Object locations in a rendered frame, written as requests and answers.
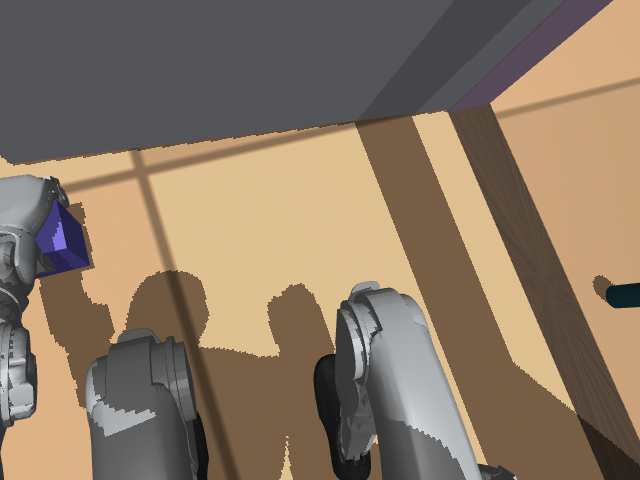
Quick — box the left robot foot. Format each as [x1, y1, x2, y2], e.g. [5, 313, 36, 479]
[192, 411, 209, 480]

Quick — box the right robot hand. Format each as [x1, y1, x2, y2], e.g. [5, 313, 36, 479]
[478, 464, 517, 480]

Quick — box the right robot foot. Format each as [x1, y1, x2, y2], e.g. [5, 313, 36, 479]
[314, 354, 371, 480]

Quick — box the left robot arm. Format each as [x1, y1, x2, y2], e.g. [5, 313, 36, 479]
[0, 226, 38, 480]

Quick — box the left robot hand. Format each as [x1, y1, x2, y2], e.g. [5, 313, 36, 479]
[0, 174, 69, 275]

